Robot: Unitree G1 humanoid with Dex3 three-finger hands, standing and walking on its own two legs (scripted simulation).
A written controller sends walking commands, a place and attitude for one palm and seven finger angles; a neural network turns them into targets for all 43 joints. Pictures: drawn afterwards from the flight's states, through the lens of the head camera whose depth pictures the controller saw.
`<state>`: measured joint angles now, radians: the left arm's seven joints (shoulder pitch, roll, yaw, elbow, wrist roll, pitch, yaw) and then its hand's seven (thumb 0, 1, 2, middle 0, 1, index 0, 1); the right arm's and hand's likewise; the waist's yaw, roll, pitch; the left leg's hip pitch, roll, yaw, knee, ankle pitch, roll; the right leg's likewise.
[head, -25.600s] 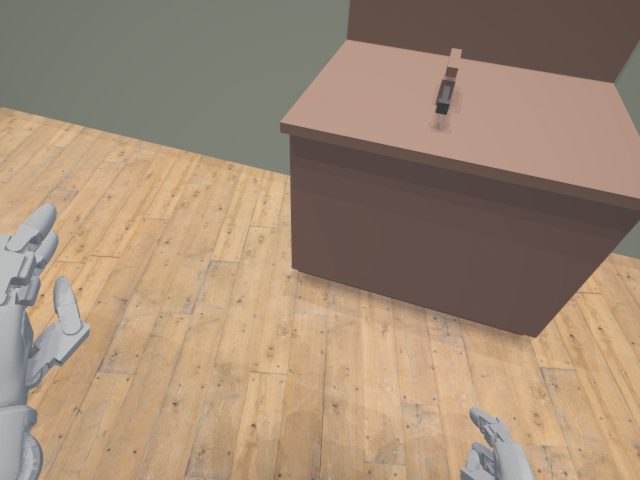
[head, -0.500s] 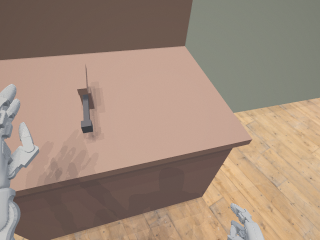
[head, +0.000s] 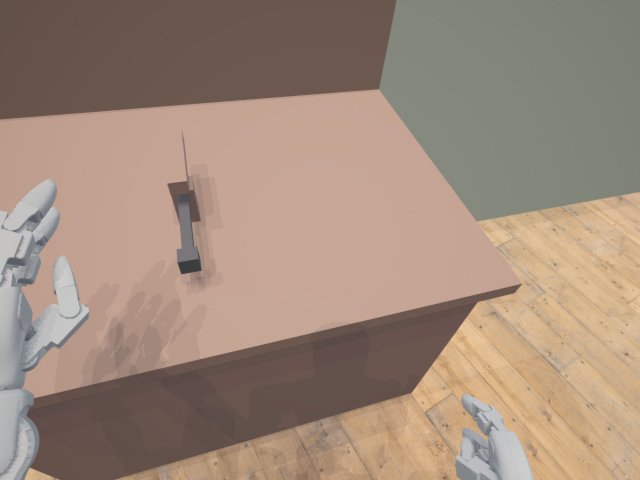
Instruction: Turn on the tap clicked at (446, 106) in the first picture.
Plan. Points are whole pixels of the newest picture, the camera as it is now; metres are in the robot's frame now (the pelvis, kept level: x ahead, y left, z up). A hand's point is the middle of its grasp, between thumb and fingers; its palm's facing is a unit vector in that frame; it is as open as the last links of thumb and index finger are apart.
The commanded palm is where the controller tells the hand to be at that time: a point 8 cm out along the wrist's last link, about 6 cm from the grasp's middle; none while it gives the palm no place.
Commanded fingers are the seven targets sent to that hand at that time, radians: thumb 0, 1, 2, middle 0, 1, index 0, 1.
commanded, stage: look again from close up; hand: left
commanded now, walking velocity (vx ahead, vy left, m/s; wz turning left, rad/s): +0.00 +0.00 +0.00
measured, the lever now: (189, 260) +0.38 +0.23 +0.02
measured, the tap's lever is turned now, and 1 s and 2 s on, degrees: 0 0 0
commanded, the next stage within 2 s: shuffle to correct the standing spot in 0.40 s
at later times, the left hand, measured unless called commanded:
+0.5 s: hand (110, 317) +0.21 +0.22 +0.16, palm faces +0.39 -0.85 -0.35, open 7.4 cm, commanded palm +0.16 +0.25 +0.17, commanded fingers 0.00 0.90 0.90 -0.20 -0.30 -0.20 -0.30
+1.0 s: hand (180, 284) +0.25 +0.17 +0.16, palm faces +0.35 -0.86 -0.37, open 7.4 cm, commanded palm +0.19 +0.21 +0.17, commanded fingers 0.00 0.90 0.90 -0.20 -0.30 -0.20 -0.30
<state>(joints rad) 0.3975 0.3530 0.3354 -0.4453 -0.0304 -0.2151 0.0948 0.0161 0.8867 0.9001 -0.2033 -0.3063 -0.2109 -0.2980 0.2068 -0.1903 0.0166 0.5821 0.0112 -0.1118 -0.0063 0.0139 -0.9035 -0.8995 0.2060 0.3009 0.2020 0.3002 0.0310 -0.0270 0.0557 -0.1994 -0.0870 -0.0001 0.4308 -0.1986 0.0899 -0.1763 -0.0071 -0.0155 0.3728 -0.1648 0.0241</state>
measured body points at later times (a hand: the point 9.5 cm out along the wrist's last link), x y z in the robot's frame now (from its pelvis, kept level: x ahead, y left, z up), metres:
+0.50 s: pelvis +0.00 -0.03 +0.00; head +0.02 -0.01 +0.45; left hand +0.19 +0.26 +0.18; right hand +0.18 -0.25 -0.07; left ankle +0.02 +0.05 -0.74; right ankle +0.02 -0.14 -0.74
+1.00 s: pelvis +0.03 -0.07 +0.00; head +0.05 -0.06 +0.45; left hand +0.23 +0.21 +0.18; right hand +0.20 -0.30 -0.08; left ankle +0.02 +0.05 -0.74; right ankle +0.02 -0.14 -0.74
